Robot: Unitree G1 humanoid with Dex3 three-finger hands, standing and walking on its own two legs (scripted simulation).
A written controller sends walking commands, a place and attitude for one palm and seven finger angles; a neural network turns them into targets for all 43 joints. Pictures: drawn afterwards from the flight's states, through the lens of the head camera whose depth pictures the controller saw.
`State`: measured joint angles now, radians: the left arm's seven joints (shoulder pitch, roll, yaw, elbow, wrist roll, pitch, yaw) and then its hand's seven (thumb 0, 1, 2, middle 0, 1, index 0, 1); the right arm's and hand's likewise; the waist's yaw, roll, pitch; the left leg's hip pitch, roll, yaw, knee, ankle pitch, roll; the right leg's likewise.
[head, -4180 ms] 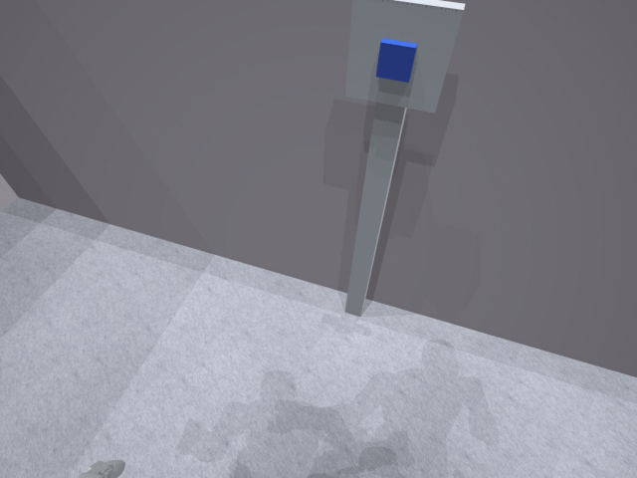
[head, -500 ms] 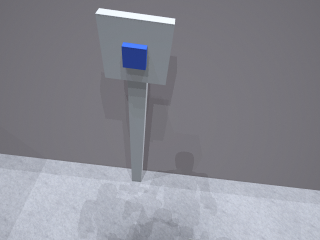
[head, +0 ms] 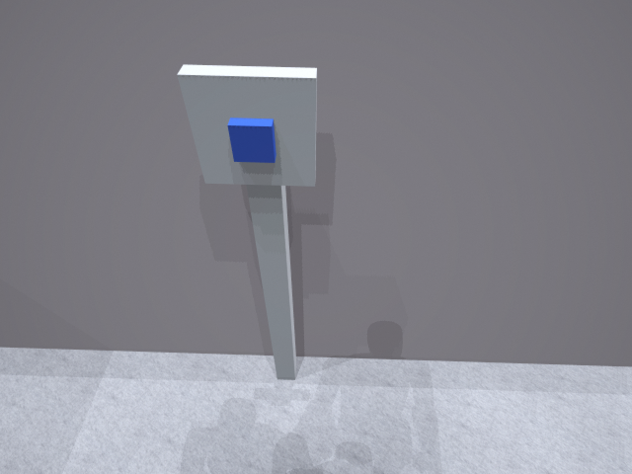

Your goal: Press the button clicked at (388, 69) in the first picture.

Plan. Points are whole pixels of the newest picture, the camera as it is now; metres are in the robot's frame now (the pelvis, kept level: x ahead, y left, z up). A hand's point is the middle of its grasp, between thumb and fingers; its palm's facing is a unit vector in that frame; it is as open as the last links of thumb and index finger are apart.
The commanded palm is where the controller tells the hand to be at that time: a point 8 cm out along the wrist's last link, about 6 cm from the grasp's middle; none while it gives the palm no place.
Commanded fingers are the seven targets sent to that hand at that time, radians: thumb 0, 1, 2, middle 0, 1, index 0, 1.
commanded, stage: come to a stop and stand still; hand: left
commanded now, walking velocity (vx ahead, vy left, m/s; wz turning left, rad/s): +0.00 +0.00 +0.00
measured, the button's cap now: (253, 139) +0.52 +0.12 +0.17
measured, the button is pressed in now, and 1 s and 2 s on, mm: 0 0 0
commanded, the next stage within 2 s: look again from close up in 0.30 s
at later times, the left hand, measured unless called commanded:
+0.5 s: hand out of the picture -0.05 +0.13 -0.18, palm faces +0.02 -0.99 -0.15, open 7.4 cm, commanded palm none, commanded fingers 0.00 0.90 0.90 -0.20 -0.30 -0.20 -0.30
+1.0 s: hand out of the picture -0.04 +0.16 -0.19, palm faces +0.05 -0.99 -0.16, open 7.4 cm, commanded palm none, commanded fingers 0.00 0.90 0.90 -0.20 -0.30 -0.20 -0.30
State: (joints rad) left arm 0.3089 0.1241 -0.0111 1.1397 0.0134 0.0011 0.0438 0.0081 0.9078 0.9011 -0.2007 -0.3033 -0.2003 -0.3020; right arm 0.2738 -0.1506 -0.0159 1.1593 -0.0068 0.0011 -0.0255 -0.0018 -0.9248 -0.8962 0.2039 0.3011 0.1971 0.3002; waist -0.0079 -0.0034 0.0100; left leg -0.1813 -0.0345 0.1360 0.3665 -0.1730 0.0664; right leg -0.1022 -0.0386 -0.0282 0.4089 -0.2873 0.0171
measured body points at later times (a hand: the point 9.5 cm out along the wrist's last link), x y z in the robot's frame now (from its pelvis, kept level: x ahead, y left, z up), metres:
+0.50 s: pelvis -0.01 -0.02 -0.01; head +0.00 -0.02 +0.44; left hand -0.05 +0.18 -0.17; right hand -0.03 -0.22 -0.17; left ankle +0.02 +0.07 -0.74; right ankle -0.04 -0.13 -0.74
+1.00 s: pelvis -0.03 -0.01 -0.01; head -0.04 +0.01 +0.44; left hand -0.04 +0.21 -0.17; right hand +0.01 -0.24 -0.15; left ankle +0.02 +0.07 -0.74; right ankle -0.04 -0.13 -0.74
